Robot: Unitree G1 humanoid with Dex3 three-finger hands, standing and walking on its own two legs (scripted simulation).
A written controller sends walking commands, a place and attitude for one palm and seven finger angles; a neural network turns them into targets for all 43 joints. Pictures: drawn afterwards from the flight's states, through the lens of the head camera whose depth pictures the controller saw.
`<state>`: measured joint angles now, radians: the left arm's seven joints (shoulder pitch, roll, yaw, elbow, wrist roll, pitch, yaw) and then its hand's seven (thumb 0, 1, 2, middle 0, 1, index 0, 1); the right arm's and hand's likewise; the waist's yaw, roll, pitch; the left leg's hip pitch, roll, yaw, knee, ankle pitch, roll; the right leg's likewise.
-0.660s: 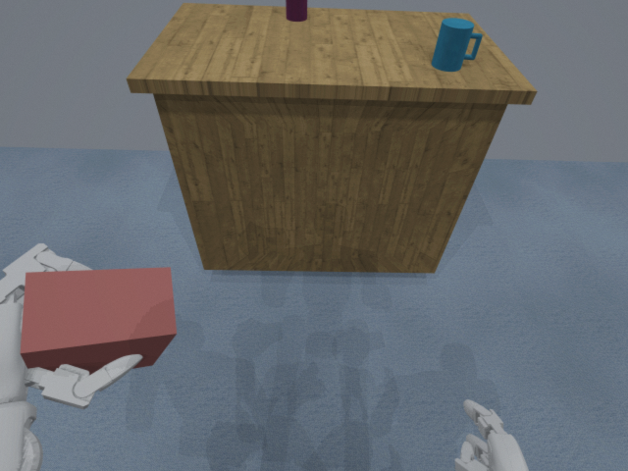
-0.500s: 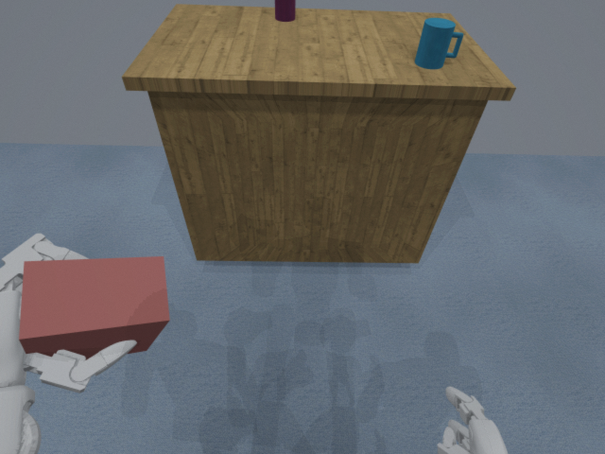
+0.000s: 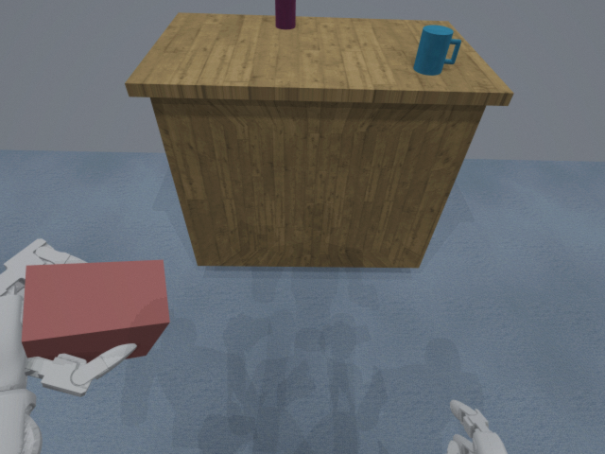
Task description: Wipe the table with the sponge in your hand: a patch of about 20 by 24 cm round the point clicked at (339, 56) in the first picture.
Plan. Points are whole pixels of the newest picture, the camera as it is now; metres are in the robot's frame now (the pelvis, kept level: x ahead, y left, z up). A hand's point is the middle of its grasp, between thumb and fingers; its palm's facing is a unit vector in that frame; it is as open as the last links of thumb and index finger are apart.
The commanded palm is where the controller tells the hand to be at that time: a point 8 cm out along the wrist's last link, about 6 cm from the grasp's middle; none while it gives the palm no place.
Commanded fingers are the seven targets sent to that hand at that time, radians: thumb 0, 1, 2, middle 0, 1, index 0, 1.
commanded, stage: walk to a spot facing it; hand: left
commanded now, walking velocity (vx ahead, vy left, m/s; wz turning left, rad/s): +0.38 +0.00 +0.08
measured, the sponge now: (115, 316) +0.22 +0.21 +0.14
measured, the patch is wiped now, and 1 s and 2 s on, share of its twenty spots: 0.00 0.00 0.00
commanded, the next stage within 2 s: turn to face it in 0.56 s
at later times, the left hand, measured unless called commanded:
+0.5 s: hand (105, 238) +0.30 +0.25 +0.17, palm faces +0.49 -0.78 -0.39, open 10.1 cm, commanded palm +0.25 +0.29 +0.18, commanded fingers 0.00 0.10 1.30 -1.20 -1.60 -1.20 -1.60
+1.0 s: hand (226, 166) +0.46 +0.15 +0.16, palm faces +0.35 -0.80 -0.49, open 10.1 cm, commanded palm +0.40 +0.19 +0.18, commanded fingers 0.00 0.10 1.30 -1.20 -1.60 -1.20 -1.60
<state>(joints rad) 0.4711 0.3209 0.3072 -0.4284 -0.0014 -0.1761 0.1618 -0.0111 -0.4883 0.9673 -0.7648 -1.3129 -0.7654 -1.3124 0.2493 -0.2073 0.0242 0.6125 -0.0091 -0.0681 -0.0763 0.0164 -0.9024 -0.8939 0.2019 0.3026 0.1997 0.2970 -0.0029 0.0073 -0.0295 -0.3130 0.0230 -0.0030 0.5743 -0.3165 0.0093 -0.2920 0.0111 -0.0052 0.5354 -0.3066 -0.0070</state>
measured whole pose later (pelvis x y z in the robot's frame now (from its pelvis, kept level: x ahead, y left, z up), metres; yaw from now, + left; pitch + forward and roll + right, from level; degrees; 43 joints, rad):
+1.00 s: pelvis +0.23 -0.08 +0.00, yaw -2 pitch +0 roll +3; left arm 0.45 0.33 0.36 -0.45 -0.02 -0.21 0.14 -0.01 -0.49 0.98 -0.77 -1.32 -0.77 -1.32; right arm 0.09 -0.22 0.00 0.61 -0.01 -0.03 -0.04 0.02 -0.91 -0.89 0.20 0.30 0.20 0.30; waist 0.01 0.01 0.11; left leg -0.51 0.05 0.04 1.25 -0.42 -0.08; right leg -0.35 0.03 -0.09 0.57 -0.23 -0.12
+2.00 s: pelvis +0.21 -0.07 +0.00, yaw -20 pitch +0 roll +1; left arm 0.54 0.40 0.37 -0.54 -0.02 -0.23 0.15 -0.01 -0.49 0.98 -0.77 -1.32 -0.77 -1.32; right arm 0.26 -0.25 -0.02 0.62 0.00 -0.03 -0.06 0.02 -0.91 -0.89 0.20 0.30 0.20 0.30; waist -0.04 -0.03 0.02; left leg -0.36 0.06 0.08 0.73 -0.40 -0.01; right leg -0.26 0.00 -0.06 0.49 -0.24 -0.05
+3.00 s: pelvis +0.38 -0.16 -0.01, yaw -20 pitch -1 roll +2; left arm 0.40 0.38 0.37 -0.44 -0.02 -0.22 0.17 -0.01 -0.49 0.99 -0.77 -1.33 -0.77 -1.33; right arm 0.18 -0.16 -0.01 0.60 0.01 -0.07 -0.05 0.02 -0.91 -0.89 0.20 0.30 0.19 0.30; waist -0.02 -0.05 0.04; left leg -0.28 0.03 0.18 0.58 -0.27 0.03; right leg -0.39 -0.07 -0.05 1.13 -0.54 0.01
